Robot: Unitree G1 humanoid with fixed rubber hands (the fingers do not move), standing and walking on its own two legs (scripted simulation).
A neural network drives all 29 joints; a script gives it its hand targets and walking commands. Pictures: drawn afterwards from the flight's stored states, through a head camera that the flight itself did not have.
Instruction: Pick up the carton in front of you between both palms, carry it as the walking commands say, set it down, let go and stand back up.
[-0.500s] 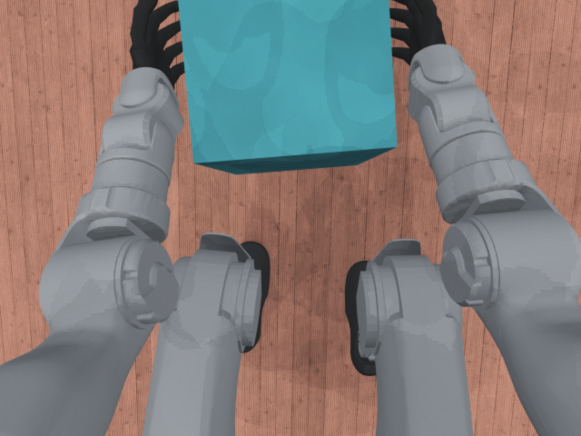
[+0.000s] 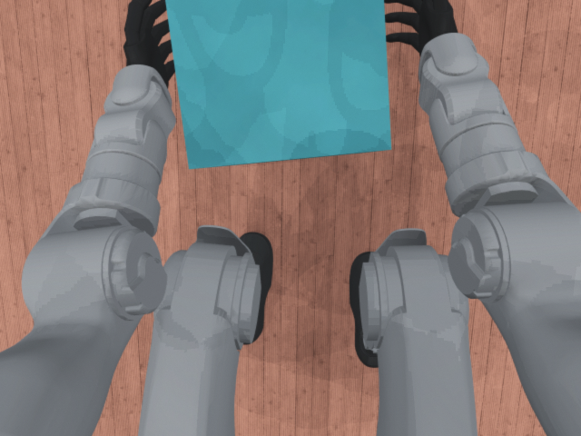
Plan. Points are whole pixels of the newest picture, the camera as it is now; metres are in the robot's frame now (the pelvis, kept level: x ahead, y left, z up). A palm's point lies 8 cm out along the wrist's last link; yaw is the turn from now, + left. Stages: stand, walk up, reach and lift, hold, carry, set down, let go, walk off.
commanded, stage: set down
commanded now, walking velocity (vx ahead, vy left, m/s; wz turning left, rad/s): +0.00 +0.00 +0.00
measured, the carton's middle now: (289, 83) +0.50 +0.02 -0.24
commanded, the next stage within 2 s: let go in 1.26 s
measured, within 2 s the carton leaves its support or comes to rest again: neither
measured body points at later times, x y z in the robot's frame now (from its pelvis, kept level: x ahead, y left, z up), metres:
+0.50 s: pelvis +0.01 +0.00 +0.05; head +0.34 -0.01 +0.34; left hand +0.51 +0.19 -0.09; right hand +0.56 -0.18 -0.09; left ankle +0.13 +0.12 -0.33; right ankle +0.10 -0.11 -0.33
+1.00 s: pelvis +0.02 +0.00 +0.18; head +0.33 -0.01 +0.50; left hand +0.50 +0.20 +0.06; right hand +0.56 -0.20 +0.06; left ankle +0.13 +0.12 -0.33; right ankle +0.10 -0.11 -0.33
